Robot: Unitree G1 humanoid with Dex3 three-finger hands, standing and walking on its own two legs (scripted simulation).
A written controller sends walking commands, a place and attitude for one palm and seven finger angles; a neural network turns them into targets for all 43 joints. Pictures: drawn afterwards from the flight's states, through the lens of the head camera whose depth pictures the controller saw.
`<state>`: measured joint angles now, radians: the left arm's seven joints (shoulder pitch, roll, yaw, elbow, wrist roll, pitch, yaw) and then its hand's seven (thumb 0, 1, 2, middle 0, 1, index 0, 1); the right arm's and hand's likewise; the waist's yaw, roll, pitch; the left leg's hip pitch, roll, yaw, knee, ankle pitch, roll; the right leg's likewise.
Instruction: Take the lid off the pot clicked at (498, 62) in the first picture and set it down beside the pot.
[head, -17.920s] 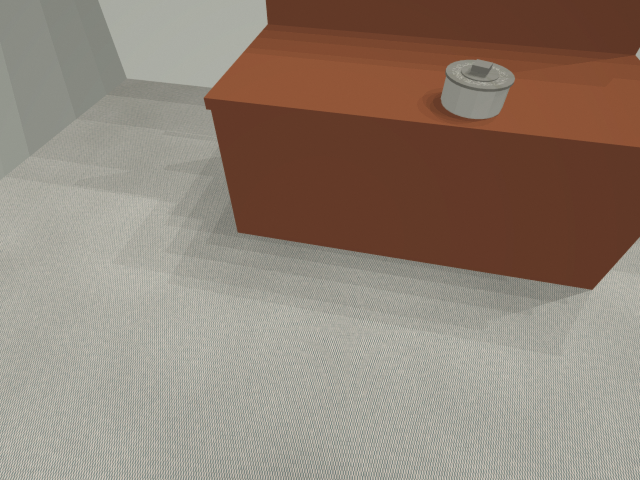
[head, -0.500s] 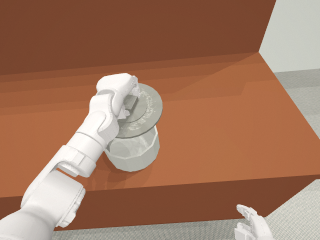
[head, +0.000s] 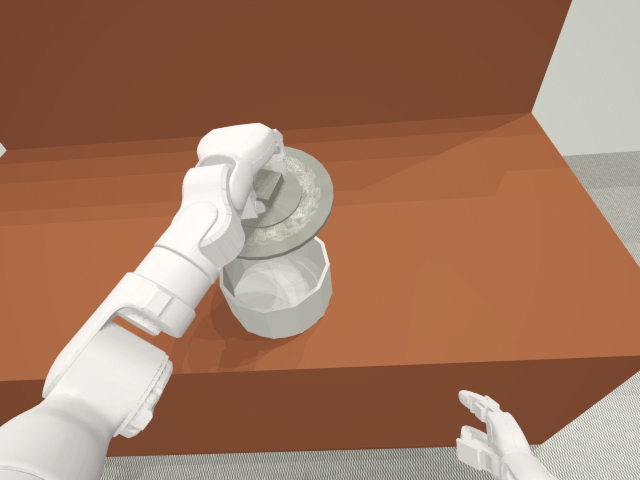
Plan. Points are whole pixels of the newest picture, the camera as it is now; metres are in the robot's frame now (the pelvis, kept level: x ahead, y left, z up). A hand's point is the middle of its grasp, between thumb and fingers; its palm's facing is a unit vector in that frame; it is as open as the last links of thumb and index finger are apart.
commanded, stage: lift the lid straight up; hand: left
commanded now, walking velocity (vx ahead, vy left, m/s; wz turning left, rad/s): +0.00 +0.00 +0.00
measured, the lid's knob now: (260, 186) +0.46 +0.11 +0.13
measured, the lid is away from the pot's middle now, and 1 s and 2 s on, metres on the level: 0.01 0.09 0.21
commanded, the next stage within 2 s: move the lid sideways beside the pot in 0.06 s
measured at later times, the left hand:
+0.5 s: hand (225, 192) +0.43 +0.15 +0.15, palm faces -0.21 -0.11 -0.97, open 8.5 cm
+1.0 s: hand (177, 197) +0.43 +0.21 +0.15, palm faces -0.26 -0.07 -0.96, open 8.5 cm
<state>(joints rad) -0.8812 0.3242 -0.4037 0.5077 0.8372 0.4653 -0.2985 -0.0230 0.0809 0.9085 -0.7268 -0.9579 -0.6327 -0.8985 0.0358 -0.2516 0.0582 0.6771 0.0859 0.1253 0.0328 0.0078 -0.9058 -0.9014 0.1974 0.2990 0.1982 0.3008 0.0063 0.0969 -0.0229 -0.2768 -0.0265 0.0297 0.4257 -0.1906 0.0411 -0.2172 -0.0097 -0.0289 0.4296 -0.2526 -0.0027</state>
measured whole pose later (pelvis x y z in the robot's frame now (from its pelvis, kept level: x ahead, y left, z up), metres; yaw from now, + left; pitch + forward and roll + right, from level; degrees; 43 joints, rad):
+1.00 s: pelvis +0.00 +0.01 +0.00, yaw +1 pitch +3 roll -1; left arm -0.83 0.53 -0.27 0.51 0.85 0.28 -0.41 -0.02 0.09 0.91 -0.73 -0.96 -0.63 -0.90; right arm 0.10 -0.28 0.05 0.66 0.09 0.10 0.00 0.01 -0.91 -0.90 0.20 0.30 0.20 0.30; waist -0.01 0.08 0.03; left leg -0.28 -0.03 0.01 0.41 -0.18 0.06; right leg -0.19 -0.01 -0.04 0.37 -0.22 0.01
